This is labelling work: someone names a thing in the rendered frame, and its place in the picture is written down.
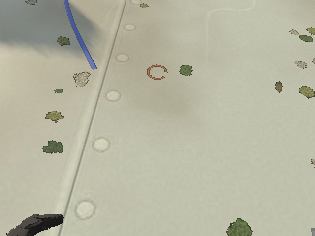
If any robot left hand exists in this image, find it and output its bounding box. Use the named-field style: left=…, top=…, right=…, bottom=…
left=6, top=213, right=64, bottom=236

